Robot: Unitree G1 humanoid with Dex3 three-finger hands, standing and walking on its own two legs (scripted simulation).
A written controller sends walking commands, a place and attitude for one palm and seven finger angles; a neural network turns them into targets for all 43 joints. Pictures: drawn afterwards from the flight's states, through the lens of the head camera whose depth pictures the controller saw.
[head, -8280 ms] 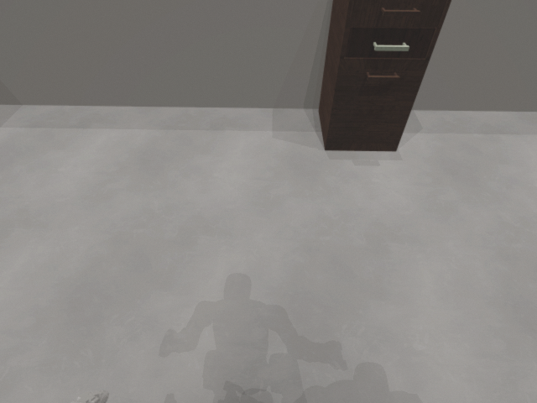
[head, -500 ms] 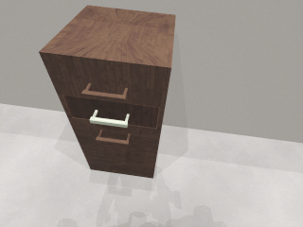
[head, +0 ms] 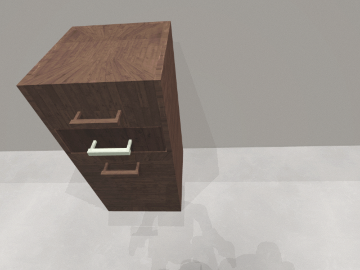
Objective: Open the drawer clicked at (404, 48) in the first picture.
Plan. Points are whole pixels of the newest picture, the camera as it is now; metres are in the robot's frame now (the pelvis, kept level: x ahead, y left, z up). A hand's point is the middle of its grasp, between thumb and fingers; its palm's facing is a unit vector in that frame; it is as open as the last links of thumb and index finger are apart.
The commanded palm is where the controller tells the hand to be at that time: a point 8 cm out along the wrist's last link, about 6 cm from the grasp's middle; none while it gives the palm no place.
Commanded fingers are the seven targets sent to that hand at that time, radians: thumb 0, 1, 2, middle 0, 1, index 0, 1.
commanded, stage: come to a stop and stand still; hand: left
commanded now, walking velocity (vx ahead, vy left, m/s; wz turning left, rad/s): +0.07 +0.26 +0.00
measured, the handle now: (110, 147) +0.54 +0.31 -0.13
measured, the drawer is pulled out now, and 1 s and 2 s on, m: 0.00 0.00 0.00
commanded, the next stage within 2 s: look again from close up in 1.80 s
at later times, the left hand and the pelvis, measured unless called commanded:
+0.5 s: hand out of the picture +0.00 +0.25 -0.17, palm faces +0.07 -0.96 -0.26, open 7.4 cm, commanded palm none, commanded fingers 0.00 0.90 0.90 -0.20 -0.30 -0.20 -0.30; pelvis +0.00 +0.06 -0.01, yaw +1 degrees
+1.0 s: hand out of the picture +0.04 +0.25 -0.18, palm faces +0.00 -0.98 -0.21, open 7.4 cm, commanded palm none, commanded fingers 0.00 0.90 0.90 -0.20 -0.30 -0.20 -0.30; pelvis +0.02 +0.07 +0.00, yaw -1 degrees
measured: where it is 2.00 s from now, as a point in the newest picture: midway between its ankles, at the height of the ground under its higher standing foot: outside the picture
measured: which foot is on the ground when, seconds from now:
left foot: up 0.00-0.32, down 0.34-1.00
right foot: down 0.00-1.00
